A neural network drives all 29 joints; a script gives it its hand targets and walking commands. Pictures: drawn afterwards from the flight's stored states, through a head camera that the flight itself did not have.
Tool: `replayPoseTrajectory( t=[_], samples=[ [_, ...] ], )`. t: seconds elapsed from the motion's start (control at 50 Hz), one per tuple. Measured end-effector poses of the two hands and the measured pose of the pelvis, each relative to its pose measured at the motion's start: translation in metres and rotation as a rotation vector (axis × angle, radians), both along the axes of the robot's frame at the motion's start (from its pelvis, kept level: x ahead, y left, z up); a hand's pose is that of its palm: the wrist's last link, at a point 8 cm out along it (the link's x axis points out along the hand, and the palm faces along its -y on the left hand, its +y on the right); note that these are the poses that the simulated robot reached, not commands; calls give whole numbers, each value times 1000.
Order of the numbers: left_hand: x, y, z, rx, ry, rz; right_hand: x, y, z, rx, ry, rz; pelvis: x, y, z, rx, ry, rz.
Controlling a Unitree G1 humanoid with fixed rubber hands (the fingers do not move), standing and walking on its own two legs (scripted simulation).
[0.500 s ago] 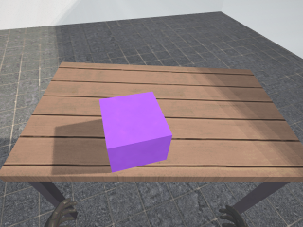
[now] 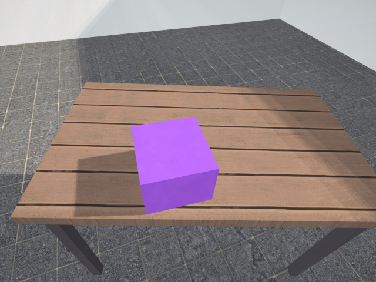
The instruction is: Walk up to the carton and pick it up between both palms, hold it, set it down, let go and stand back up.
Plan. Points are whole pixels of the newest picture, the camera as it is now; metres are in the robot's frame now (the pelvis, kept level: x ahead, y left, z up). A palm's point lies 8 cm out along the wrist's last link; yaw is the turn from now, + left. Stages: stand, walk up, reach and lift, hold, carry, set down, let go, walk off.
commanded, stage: stand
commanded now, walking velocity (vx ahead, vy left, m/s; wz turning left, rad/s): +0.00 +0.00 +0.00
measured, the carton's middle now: (171, 163) +0.44 +0.04 -0.03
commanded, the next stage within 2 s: none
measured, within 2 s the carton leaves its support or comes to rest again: neither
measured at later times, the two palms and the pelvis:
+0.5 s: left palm out of the picture +0.05 +0.31 -0.12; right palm out of the picture +0.05 -0.31 -0.10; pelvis +0.00 +0.01 +0.00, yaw +0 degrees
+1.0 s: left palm out of the picture +0.05 +0.32 -0.12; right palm out of the picture +0.08 -0.30 -0.11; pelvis +0.00 +0.01 +0.00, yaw +1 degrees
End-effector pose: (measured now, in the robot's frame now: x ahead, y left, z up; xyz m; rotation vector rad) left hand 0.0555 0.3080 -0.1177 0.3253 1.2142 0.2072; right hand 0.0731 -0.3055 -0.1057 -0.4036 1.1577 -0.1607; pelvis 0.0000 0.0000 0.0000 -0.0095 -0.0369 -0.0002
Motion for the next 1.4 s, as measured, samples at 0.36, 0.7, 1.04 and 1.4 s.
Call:
replayPoseTrajectory(
  t=[0.36,0.7,1.04,1.4],
  samples=[
    [-5,4,-2,-7,9,5,-16,0,1,-16,39,-23,-6,6,1,2,5,1],
    [-4,9,-1,1,24,11,-6,2,1,-15,31,-29,-3,8,2,1,3,8],
    [-2,9,-2,1,34,17,4,6,-1,-7,39,-16,3,9,1,4,6,9],
    [18,2,0,-6,-3,5,18,2,2,-9,-2,-25,5,8,2,7,6,9]
  ],
)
